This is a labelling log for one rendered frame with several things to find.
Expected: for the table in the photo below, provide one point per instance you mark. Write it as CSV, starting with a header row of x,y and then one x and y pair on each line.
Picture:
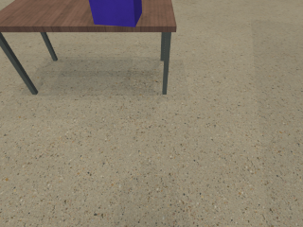
x,y
76,16

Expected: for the carton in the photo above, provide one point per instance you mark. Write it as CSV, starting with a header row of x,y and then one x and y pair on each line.
x,y
116,12

